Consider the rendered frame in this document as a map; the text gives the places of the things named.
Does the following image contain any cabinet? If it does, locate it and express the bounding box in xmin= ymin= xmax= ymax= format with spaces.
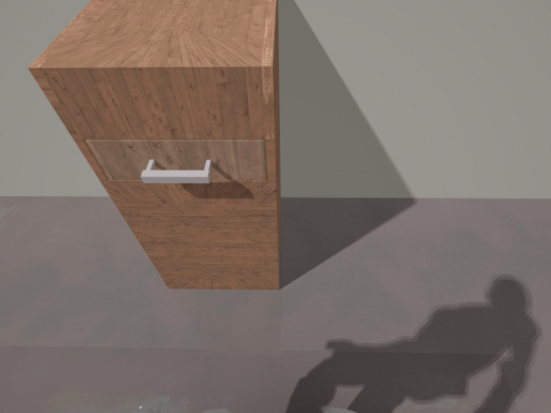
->
xmin=28 ymin=0 xmax=281 ymax=290

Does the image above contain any drawer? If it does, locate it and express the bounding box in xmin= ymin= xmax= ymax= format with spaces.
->
xmin=85 ymin=139 xmax=267 ymax=180

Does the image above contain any handle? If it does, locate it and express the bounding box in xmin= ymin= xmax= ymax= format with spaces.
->
xmin=141 ymin=160 xmax=211 ymax=183

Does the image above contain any left robot hand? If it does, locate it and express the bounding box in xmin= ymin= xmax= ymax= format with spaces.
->
xmin=133 ymin=396 xmax=171 ymax=413

